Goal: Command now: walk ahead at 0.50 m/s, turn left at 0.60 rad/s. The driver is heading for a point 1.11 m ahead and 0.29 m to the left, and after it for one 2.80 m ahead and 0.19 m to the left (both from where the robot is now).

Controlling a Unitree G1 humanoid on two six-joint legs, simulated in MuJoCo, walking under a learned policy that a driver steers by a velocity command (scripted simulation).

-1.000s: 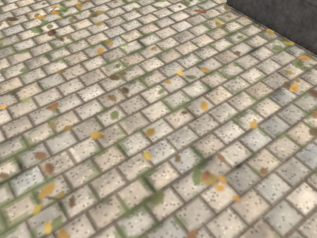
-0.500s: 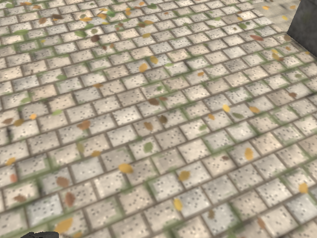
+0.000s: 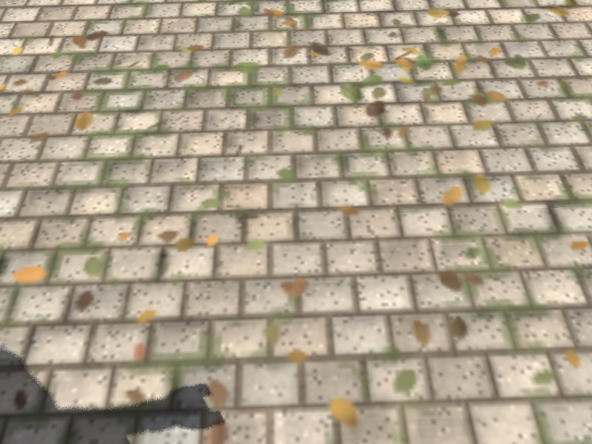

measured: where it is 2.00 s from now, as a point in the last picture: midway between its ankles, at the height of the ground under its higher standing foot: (202, 216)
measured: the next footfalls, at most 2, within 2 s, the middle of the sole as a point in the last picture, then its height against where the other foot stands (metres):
left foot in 0.24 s outside the picture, level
right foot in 0.72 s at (316, 383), level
